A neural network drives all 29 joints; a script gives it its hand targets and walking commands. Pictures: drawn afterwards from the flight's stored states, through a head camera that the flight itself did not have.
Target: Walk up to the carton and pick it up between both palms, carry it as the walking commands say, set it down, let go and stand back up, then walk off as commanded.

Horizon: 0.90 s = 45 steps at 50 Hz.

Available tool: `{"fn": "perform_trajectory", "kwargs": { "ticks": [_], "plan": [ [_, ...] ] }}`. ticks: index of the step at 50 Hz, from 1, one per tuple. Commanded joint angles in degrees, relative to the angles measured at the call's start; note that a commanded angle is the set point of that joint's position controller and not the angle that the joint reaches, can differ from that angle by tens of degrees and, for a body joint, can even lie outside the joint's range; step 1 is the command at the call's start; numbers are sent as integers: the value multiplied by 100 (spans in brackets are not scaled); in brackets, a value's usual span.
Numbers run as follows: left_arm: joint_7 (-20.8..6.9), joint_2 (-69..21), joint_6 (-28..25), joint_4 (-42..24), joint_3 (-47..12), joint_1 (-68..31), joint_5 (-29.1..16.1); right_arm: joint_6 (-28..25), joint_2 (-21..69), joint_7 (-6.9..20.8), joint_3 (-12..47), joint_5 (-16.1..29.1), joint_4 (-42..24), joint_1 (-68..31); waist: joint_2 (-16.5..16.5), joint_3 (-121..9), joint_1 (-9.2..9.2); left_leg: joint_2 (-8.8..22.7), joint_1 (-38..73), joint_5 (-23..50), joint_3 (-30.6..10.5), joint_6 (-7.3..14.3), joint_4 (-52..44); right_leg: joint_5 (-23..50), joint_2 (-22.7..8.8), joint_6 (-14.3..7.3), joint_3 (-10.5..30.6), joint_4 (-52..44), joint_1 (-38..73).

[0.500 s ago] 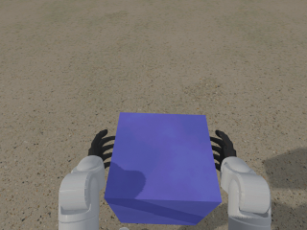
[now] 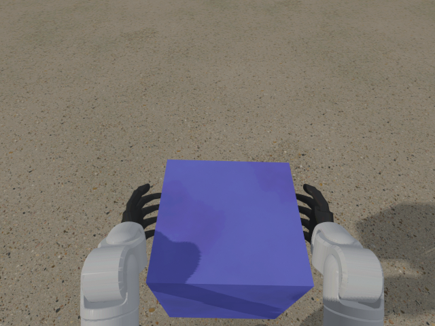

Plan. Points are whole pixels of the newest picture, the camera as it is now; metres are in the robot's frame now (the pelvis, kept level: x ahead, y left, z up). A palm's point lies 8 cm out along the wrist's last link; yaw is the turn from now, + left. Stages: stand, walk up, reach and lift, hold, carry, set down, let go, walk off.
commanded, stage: carry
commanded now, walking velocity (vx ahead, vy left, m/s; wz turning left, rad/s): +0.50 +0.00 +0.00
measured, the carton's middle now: (225, 245) +0.27 +0.00 +0.01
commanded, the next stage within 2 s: none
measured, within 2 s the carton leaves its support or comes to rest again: neither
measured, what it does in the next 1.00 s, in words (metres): walks ahead: right foot, then left foot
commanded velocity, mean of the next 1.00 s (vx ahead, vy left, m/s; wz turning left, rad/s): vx -0.01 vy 0.00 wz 0.22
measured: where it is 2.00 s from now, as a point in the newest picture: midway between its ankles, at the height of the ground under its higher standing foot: outside the picture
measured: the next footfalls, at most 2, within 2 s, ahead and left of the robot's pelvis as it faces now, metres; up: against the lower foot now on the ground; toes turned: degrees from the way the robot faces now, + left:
right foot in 0.04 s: +0.21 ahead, -0.11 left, +0.00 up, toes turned -12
left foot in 0.46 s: +0.46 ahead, +0.12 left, +0.00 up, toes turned +11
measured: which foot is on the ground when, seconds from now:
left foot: down 0.00-0.08, up 0.10-0.44, down 0.46-1.00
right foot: up 0.00-0.02, down 0.04-0.48, up 0.50-0.66, down 0.68-1.00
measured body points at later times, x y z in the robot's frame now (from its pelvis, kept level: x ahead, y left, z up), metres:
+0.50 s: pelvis +0.32 +0.02 -0.01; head +0.33 +0.03 +0.44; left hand +0.60 +0.17 +0.07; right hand +0.60 -0.13 +0.08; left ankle +0.43 +0.11 -0.74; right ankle +0.17 -0.10 -0.73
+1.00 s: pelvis +0.41 +0.02 -0.01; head +0.44 +0.02 +0.44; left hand +0.68 +0.20 +0.07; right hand +0.71 -0.10 +0.06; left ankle +0.42 +0.11 -0.74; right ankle +0.35 -0.09 -0.72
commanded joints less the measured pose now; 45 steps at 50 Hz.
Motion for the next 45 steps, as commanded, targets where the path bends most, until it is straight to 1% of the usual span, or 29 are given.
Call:
{"fn": "perform_trajectory", "kwargs": {
  "ticks": [1, 2, 3, 4, 5, 6, 7, 8, 10, 12, 14, 17, 19, 20, 22, 23, 24, 25, 26, 28, 31, 34, 35, 37, 40, 42, 43, 44, 45],
  "plan": [
    [-1394, -4871, 91, -39, -3823, -2360, -2215, 73, 4622, 1439, 3769, 2201, -280, -2302, 731, -796, 3, 991, 144, 4106, -2, 449, 906, 5, 369, -102, -501, -513, 1069],
    [-1409, -4895, 108, 18, -3784, -2280, -2206, 104, 4604, 1427, 3786, 2209, -265, -2283, 569, -1068, 106, 862, -399, 4304, 123, 323, 1651, -97, 454, -195, -556, -597, 2146],
    [-1423, -4925, 115, 121, -3754, -2130, -2176, 134, 4570, 1420, 3788, 2210, -221, -2289, 182, -1580, 256, 747, -1310, 3561, 43, 216, 2807, -556, -22, -357, 229, -580, 3474],
    [-1421, -4852, 71, 336, -3708, -2027, -2064, 201, 4614, 1435, 3868, 2290, -280, -2312, -1589, -2078, 287, 97, -3040, 1793, -186, -50, 4711, -1540, -1600, -1188, 3055, -1323, 4793],
    [-1422, -5033, 52, 319, -3744, -2122, -2123, 170, 4622, 1441, 3898, 2348, -338, -2460, -1763, -1940, 193, -222, -4073, -397, -827, 57, 5490, -704, -2001, -1447, 3994, -1846, 4988],
    [-1424, -5183, 28, 188, -3833, -2362, -2188, 125, 4809, 1460, 3921, 2317, -149, -2410, -1040, -1857, 199, 89, -4317, -438, -1320, 192, 5859, 28, -1943, -1419, 3451, -1637, 4798],
    [-1431, -5365, -21, 142, -3844, -2412, -2214, 62, 5007, 1489, 3921, 2333, -135, -2447, -448, -1838, 203, 307, -4281, -192, -1441, 234, 5736, 687, -1883, -1324, 2943, -1541, 4497],
    [-1439, -5487, -83, 61, -3860, -2459, -2284, -15, 5176, 1491, 3926, 2372, -164, -2513, -157, -1730, 199, 485, -4108, 25, -1414, 202, 5309, 845, -1777, -1136, 2428, -1613, 4109],
    [-1492, -5549, -163, -51, -3964, -2550, -2476, -139, 5363, 1435, 3927, 2362, -114, -2491, -376, -1644, 172, 495, -3705, 294, -1114, 68, 4352, 991, -1493, -829, 1525, -1794, 3679],
    [-1519, -5330, -199, -165, -3980, -2464, -2497, -207, 5343, 1356, 3918, 2285, -76, -2328, -678, -1484, 149, 372, -3531, 410, -842, -20, 3669, 1602, -1334, -793, 1014, -1887, 3556],
    [-1538, -5186, -201, -185, -3953, -2314, -2456, -219, 5261, 1298, 3913, 2187, -71, -2144, -794, -1343, 135, 261, -3364, 772, -569, -35, 2944, 2339, -1120, -685, 491, -1765, 3544],
    [-1552, -5054, -160, -110, -3886, -2118, -2355, -170, 5096, 1272, 3930, 2095, -108, -2052, -1034, -1093, 149, 88, -3101, 1411, -273, -5, 2149, 3005, -959, -547, 78, -1594, 3461],
    [-1538, -5017, -134, -148, -3873, -2137, -2323, -121, 5013, 1286, 3968, 2127, -213, -2159, -1078, -977, 174, 40, -2892, 1807, -219, 8, 1771, 3009, -939, -485, -4, -1428, 3426],
    [-1522, -5002, -116, -183, -3875, -2192, -2317, -91, 4978, 1297, 3977, 2154, -252, -2209, -1026, -953, 163, 32, -2662, 2062, -175, 18, 1500, 2784, -900, -419, -74, -1258, 3363],
    [-1494, -4899, -40, -132, -3874, -2240, -2235, -20, 4866, 1323, 3940, 2161, -158, -2175, -539, -1081, 54, 33, -1636, 2970, -196, 95, 726, 1975, -623, -92, -224, -443, 2908],
    [-1485, -4780, -8, -75, -3836, -2202, -2188, 12, 4765, 1335, 3876, 2152, -88, -2193, -216, -1332, 47, 381, -764, 4121, -464, 137, 888, 1187, -463, 113, -242, 40, 2374],
    [-1468, -4693, 18, -28, -3841, -2191, -2176, 45, 4683, 1342, 3733, 2097, 89, -2044, 391, -1593, 24, 1151, 7, 5997, -1327, 336, 1076, -250, -159, 335, -215, 837, 1727],
    [-1418, -4667, 52, -94, -3828, -2290, -2169, 40, 4624, 1332, 3665, 2085, 173, -2030, 1418, -2049, -31, 1918, 1012, 7239, -2239, 917, 1077, -2298, 218, 483, 102, 1673, 996],
    [-1421, -4757, 85, -41, -3831, -2213, -2106, 46, 4714, 1366, 3666, 2087, 307, -1883, 1332, -2282, -26, 2070, 1113, 6957, -2439, 1124, 986, -2966, 171, 387, 532, 1988, 754],
    [-1455, -5089, -3, -174, -4019, -2601, -2283, -64, 5032, 1417, 3793, 2259, 109, -2161, 808, -2131, 43, 1704, 482, 5700, -1981, 866, 795, -3042, 25, 227, 771, 1231, 954],
    [-1417, -5204, -79, -414, -4072, -2690, -2394, -127, 5149, 1418, 3891, 2414, -267, -2387, 873, -2259, 63, 1431, -3, 4480, -1463, 629, 627, -2167, 68, 198, 535, 4, 1647],
    [-1439, -5198, -69, -268, -4011, -2375, -2339, -105, 5001, 1412, 3835, 2256, -185, -2144, 484, -2287, 104, 1100, -608, 3807, -1131, 300, 868, -295, -299, 195, 535, -897, 2496],
    [-1452, -5233, -58, -156, -3952, -2319, -2287, -77, 4985, 1426, 3865, 2221, -204, -2271, 345, -2118, 94, 965, -789, 3887, -1059, 275, 1159, 28, -508, 109, 650, -685, 2347],
    [-1445, -5153, -9, 25, -3858, -2257, -2199, 5, 4938, 1428, 3866, 2176, -95, -2329, -221, -1856, 60, 796, -1294, 4215, -997, 198, 1826, 1878, -756, 96, 645, 11, 2442],
    [-1422, -5133, 42, 306, -3800, -2154, -2132, 103, 4884, 1439, 3842, 2159, 155, -2326, -358, -1676, 93, 651, -1897, 4223, -989, 212, 2361, 2891, -865, 43, 540, 416, 2504],
    [-1410, -5169, 41, 328, -3829, -2330, -2141, 118, 4921, 1459, 3843, 2202, 241, -2435, -324, -1548, 92, 552, -2072, 4017, -967, 218, 2389, 2986, -887, 12, 413, 551, 2398],
    [-1403, -5187, 32, 282, -3853, -2456, -2161, 109, 4952, 1465, 3852, 2241, 227, -2522, -266, -1500, 84, 544, -2032, 4029, -996, 242, 2281, 2745, -861, 22, 329, 613, 2284],
    [-1396, -5198, 22, 225, -3864, -2570, -2176, 96, 4987, 1464, 3864, 2279, 193, -2594, -141, -1494, 71, 608, -1877, 4349, -1100, 308, 2181, 2249, -796, 66, 236, 726, 2112],
    [-1389, -5200, 15, 172, -3866, -2645, -2183, 85, 5017, 1458, 3868, 2303, 166, -2603, 66, -1549, 43, 769, -1572, 5089, -1324, 441, 2135, 1518, -670, 150, 150, 912, 1834]
  ]
}}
